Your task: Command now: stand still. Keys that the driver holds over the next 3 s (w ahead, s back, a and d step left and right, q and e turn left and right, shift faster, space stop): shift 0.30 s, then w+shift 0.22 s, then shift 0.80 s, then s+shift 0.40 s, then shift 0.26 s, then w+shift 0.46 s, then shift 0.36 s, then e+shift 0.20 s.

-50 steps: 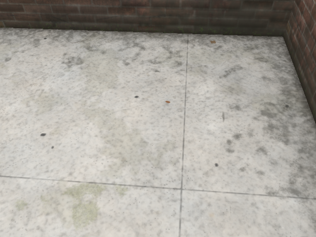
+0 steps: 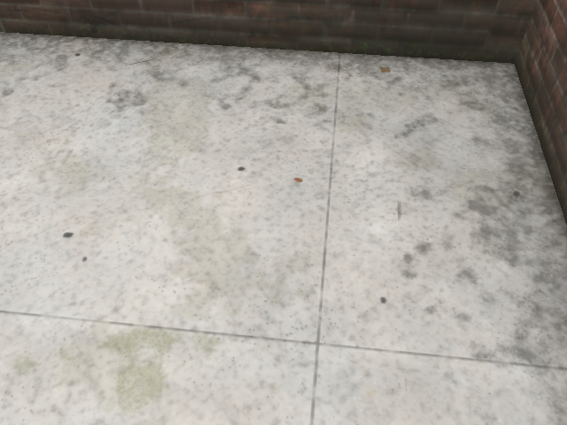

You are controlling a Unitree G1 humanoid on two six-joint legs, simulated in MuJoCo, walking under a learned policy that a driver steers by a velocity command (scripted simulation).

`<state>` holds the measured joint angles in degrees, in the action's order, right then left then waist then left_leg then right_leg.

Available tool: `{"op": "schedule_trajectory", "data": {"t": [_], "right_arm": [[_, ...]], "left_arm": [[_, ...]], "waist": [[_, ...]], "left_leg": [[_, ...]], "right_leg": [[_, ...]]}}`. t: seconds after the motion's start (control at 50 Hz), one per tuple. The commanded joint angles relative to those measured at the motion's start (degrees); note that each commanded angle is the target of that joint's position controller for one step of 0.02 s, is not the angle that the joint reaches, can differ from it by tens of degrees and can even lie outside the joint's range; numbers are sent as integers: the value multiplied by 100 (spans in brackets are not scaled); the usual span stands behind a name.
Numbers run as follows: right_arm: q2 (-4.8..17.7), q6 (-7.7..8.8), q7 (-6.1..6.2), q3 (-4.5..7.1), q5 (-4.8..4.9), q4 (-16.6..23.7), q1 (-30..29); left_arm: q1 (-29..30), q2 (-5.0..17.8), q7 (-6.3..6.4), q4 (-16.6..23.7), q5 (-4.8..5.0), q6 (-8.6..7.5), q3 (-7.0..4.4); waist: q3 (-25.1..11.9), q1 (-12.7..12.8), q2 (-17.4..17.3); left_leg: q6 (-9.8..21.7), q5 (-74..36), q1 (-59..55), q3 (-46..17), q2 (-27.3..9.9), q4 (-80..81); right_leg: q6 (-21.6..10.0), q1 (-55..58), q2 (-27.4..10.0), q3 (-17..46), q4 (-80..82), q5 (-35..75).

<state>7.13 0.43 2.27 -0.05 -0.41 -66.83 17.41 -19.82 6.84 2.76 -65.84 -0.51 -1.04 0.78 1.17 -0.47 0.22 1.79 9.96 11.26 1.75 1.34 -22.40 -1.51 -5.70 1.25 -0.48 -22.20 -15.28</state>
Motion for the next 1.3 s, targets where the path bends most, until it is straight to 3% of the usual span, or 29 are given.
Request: {"op": "schedule_trajectory", "data": {"t": [0.02, 0.3, 0.34, 0.36, 0.38, 0.4, 0.42, 0.46, 0.52, 0.56, 0.6, 0.62, 0.64, 0.66, 0.68, 0.7, 0.72, 0.8, 0.9, 0.96, 1.0, 1.02, 1.04, 1.06, 1.12, 1.18, 1.22, 1.24, 1.3], "right_arm": [[388, 15, 14, 51, 0, 14, 413], [341, 16, 24, 47, 1, -31, 467], [515, -32, -4, 135, -5, 23, 506], [639, -63, -61, 191, -53, 172, 314], [466, -53, -134, 165, -99, 417, -63], [232, -1, -192, 109, -103, 781, -747], [377, 67, -232, 154, -158, 1002, -1127], [586, 193, -330, 273, -178, 1099, -987], [586, 288, -441, 355, -73, 1195, -715], [468, 279, -424, 364, -88, 1149, -471], [434, 319, -326, 414, -70, 856, 267], [671, 401, -243, 512, -86, 641, 967], [1364, 464, -153, 647, -186, 549, 1862], [1650, 381, -154, 684, -135, 348, 2146], [1372, 360, -156, 589, -121, 542, 1360], [1069, 409, -204, 500, -99, 764, 753], [945, 437, -220, 440, -99, 852, 434], [675, 515, -136, 258, -105, 702, 568], [654, 445, -53, 131, -85, 537, 737], [618, 388, -42, 101, -37, 448, 764], [600, 356, -41, 97, -33, 397, 791], [572, 350, -31, 97, -56, 425, 1003], [116, 252, -15, 26, 69, 250, 1745], [210, 115, 29, 61, 77, 155, 1665], [227, -33, -15, 112, -38, 292, 893], [-37, -76, -10, 33, -52, 54, 1265], [202, -54, 4, 41, -133, 120, 1083], [298, -34, -1, 44, -99, 153, 900], [283, 70, 29, 27, -34, 191, 647]], "left_arm": [[-506, 365, 13, 5, -1, -16, -51], [-579, 317, 17, -19, -2, -27, -52], [-740, 564, -5, 8, -19, 16, -164], [-878, 758, -46, 60, -48, 56, -245], [-1117, 890, -73, 58, -41, 64, -313], [-1284, 935, -71, 36, 10, 43, -363], [-1247, 932, -71, 51, -39, 2, -405], [-860, 992, -82, 247, -93, -138, -466], [-255, 1055, -90, 524, 11, -331, -524], [-420, 1028, -95, 431, -43, -367, -533], [-623, 966, -110, 338, -83, -357, -523], [-757, 818, -141, 298, -126, -396, -465], [-698, 374, -191, 541, -86, -422, -327], [-692, 488, -234, 705, -94, -431, -386], [-425, 636, -244, 746, -169, -370, -414], [-172, 549, -290, 744, -156, -362, -388], [-187, 465, -303, 705, -110, -354, -380], [-227, 499, -295, 689, -116, -167, -414], [426, 339, -191, 820, -24, -89, -293], [395, 406, -154, 749, -26, -111, -296], [64, 521, -125, 610, -78, -201, -318], [-274, 906, -105, 570, -117, -275, -402], [-361, 968, -97, 515, -98, -261, -381], [-360, 696, -99, 526, -20, -206, -311], [239, 572, -11, 603, -82, -100, -231], [673, 559, -2, 616, 12, -18, -241], [550, 593, -46, 571, 74, 19, -281], [506, 517, -64, 557, 110, 48, -288], [161, 416, -79, 340, 10, 6, -258]], "waist": [[388, -1, -5], [414, 2, -1], [235, 67, 153], [585, 183, 287], [998, 383, 631], [1364, 568, 1025], [1474, 639, 974], [1018, 316, 451], [590, -58, 639], [799, -98, 739], [730, -318, 314], [307, -569, -109], [-259, -824, -1402], [-234, -669, -1979], [227, -255, -941], [372, -144, -297], [361, 35, -175], [93, 284, -483], [18, 139, -772], [47, 150, -670], [4, 319, -225], [-299, 275, 158], [-715, 28, 962], [-782, 210, 1026], [-74, 27, 586], [-27, -311, 398], [166, -119, 224], [579, 2, -119], [502, 127, -299]], "left_leg": [[99, -447, -175, -657, -628, 351], [89, -540, -203, -638, -633, 312], [242, 1815, 6, -389, -227, -63], [319, 2886, 713, -435, -164, -330], [269, 2894, 1499, -210, -41, -848], [149, 1702, 2275, 277, -10, -1634], [117, 1266, 2722, 179, -285, -2312], [79, 987, 3086, -120, -541, -2786], [106, 669, 1792, 20, -466, -2019], [131, 984, 786, 384, -211, -1211], [75, 466, -509, 726, 167, -461], [133, 456, -1459, 335, -72, -234], [529, 1472, -2251, -1912, -1728, 680], [1158, 884, -2089, -3839, -2526, 1403], [1217, 334, -1487, -3200, -2461, 1072], [1144, -505, -948, -2428, -2184, 936], [968, -1259, -625, -1754, -1893, 965], [843, -3987, -465, -492, -1404, 713], [795, -4417, -458, -63, -1250, 392], [736, -3750, -397, -227, -1334, 103], [434, -2702, -162, -204, -1085, -430], [255, -1314, 140, -62, -814, -931], [102, 1159, 354, 176, -304, -1511], [67, 2269, 338, 145, -139, -1849], [7, 2233, 385, -140, -216, -1769], [-45, 658, -579, -15, -200, -391], [-18, 241, -667, -393, -539, 257], [36, 663, 72, -495, -616, 292], [49, 280, 225, -555, -706, 534]], "right_leg": [[-164, -567, -616, 542, 482, 618], [-171, -511, -619, 538, 487, 719], [-401, -518, -400, 595, 469, -1758], [-623, -652, -574, 1019, 653, -3122], [-899, -492, -1021, 1721, 1064, -3916], [-1162, -229, -1658, 2466, 1688, -3970], [-1340, -148, -2088, 2881, 1969, -3423], [-1297, 350, -2032, 2603, 1863, -2420], [-930, -274, -1479, 1525, 1836, -1743], [-935, -841, -1262, 1067, 1519, -1472], [-866, -1317, -1003, 689, 447, -332], [-700, -1569, -720, 308, -753, 508], [-321, -2415, -128, -354, -2783, -276], [-278, -3245, 293, -298, -4044, -1683], [-346, -3343, -268, 74, -4659, -1375], [-335, -3156, -451, 160, -4627, -846], [-292, -2840, -572, 141, -4334, -563], [-112, -2227, -378, -168, -3559, -173], [-126, -1580, -149, -407, -1755, 432], [-246, -1062, -117, -400, -1159, 693], [-313, -195, -316, -131, -206, 1860], [-391, 480, -994, 498, -305, 3563], [-1116, 845, -1854, 1289, -389, 4969], [-1495, 543, -2145, 1782, -22, 4299], [-1176, -393, -1718, 1519, 650, 2056], [-584, -1000, -1135, 811, 702, 837], [-230, -1218, -864, 665, 752, -333], [-170, -965, -639, 449, 755, -243], [-221, -207, -653, 382, 336, 1034]]}}
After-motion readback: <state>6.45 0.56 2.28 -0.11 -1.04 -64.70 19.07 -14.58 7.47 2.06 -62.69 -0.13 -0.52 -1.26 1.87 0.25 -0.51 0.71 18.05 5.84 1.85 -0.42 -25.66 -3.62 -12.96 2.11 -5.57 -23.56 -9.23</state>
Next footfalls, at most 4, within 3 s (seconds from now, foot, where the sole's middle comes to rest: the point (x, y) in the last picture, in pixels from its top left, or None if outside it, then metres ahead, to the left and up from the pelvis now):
0.62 left None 0.17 0.15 -0.78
1.00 right None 0.33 -0.03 -0.78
1.20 left None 0.24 0.16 -0.78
1.78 left None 0.17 0.19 -0.78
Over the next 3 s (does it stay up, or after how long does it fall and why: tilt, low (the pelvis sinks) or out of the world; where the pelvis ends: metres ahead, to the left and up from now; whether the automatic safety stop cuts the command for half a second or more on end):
stays up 0.31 0.18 0.00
